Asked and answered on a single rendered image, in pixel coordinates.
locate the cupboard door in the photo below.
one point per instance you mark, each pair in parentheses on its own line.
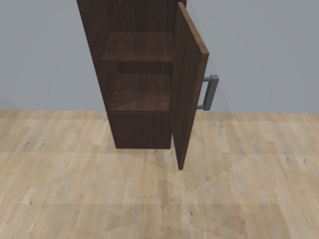
(189,61)

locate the handle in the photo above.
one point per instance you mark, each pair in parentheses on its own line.
(210,92)

